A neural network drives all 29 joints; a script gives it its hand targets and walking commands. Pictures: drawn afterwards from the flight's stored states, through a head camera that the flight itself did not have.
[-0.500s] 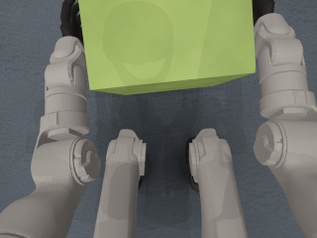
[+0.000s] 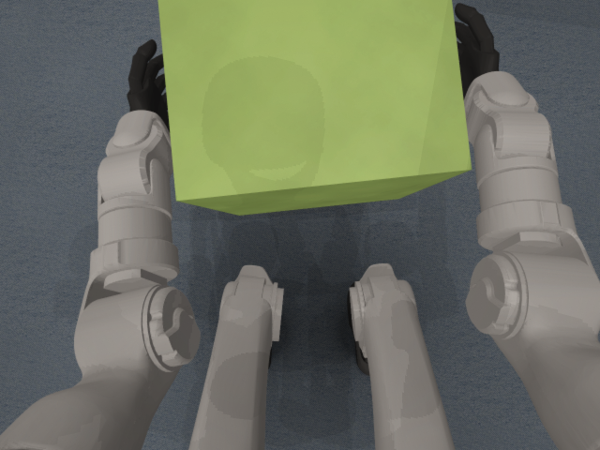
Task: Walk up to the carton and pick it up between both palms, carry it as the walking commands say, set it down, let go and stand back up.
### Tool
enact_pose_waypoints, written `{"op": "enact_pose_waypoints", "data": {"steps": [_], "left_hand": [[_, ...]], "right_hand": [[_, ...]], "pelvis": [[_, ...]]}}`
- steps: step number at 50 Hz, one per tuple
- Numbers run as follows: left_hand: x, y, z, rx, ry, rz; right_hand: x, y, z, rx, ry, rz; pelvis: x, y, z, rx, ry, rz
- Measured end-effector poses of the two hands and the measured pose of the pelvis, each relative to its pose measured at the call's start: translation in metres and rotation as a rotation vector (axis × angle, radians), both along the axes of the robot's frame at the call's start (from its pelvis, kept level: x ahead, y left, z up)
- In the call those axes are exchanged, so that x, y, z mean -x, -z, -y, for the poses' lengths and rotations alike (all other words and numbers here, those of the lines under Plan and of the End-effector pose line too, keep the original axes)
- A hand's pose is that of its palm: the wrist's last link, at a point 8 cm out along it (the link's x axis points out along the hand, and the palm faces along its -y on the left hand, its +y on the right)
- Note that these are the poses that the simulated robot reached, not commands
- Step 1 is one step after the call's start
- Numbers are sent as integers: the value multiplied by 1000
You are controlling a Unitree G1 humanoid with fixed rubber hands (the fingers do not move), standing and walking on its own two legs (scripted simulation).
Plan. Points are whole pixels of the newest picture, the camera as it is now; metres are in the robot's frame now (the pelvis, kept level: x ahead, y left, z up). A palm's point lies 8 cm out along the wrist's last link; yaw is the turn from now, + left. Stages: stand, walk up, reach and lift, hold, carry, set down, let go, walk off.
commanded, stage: reach and lift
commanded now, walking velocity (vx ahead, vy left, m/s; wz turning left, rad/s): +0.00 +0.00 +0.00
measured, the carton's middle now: (310, 114) +0.51 +0.00 -0.15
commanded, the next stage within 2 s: none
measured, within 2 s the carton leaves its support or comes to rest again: neither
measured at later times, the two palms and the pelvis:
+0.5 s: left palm (112, 110) +0.47 +0.19 -0.01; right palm (508, 65) +0.50 -0.18 -0.01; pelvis +0.01 +0.00 +0.06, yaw +0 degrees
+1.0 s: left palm (54, 103) +0.45 +0.19 +0.07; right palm (560, 47) +0.48 -0.18 +0.06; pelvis +0.04 +0.00 +0.13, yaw +0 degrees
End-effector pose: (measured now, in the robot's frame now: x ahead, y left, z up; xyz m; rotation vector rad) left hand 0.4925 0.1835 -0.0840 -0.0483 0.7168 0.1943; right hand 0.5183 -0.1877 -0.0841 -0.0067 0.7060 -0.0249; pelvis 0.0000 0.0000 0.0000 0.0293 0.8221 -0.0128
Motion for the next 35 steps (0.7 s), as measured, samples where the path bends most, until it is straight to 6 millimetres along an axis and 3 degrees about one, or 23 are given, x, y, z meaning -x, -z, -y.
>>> {"op": "enact_pose_waypoints", "data": {"steps": [35], "left_hand": [[28,-106,-6,2,2,0]], "right_hand": [[28,-105,-5,-6,-2,-2]], "pelvis": [[-21,-87,-2,7,-4,74]]}}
